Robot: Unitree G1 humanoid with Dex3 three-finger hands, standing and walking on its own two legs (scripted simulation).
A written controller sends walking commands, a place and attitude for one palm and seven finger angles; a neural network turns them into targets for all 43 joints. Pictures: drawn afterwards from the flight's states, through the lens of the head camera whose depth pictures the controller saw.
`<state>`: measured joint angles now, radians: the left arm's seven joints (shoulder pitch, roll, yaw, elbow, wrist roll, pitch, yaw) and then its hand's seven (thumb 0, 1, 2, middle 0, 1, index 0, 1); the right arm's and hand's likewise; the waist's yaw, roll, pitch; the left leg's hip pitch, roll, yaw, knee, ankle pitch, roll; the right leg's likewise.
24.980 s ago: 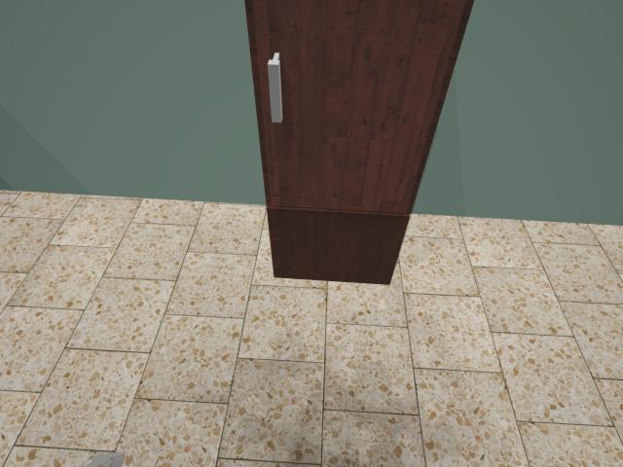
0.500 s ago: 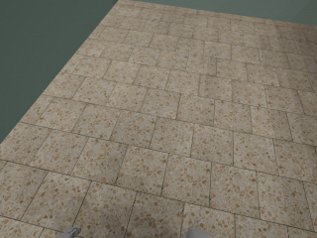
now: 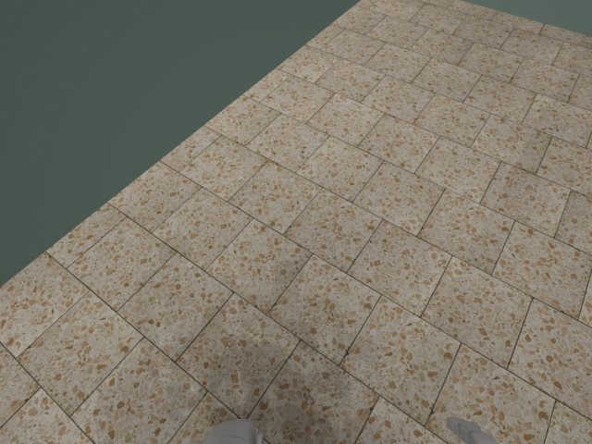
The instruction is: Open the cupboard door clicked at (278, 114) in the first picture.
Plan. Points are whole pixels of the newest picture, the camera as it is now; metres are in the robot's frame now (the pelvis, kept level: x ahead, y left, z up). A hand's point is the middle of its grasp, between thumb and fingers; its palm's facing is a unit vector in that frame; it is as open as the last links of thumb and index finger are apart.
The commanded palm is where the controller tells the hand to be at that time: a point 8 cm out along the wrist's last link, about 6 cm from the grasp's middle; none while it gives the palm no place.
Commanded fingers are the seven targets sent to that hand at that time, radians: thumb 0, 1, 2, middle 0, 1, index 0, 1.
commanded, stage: turn to face it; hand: left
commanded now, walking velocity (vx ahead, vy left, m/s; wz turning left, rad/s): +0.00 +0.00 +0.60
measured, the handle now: out of the picture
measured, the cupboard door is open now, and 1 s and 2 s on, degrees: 40 40 40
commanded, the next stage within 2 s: none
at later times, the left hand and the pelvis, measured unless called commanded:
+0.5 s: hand out of the picture +0.07 +0.18 -0.15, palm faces +0.28 -0.91 -0.31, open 7.4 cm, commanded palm none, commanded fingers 0.00 0.90 0.90 -0.20 -0.30 -0.20 -0.30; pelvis +0.02 -0.04 -0.01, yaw +17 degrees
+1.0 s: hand out of the picture -0.02 +0.19 -0.16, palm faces +0.59 -0.76 -0.27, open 7.4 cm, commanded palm none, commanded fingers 0.00 0.90 0.90 -0.20 -0.30 -0.20 -0.30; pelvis +0.04 -0.03 +0.00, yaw +35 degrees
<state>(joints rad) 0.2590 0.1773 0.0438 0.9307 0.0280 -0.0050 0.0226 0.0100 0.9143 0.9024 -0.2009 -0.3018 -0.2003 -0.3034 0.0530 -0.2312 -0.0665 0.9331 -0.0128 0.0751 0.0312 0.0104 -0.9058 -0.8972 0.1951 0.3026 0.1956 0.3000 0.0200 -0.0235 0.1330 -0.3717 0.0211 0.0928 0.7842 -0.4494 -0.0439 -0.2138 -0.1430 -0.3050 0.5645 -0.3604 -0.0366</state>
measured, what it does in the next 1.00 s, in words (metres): steps on the spot, turning left: left foot, then right foot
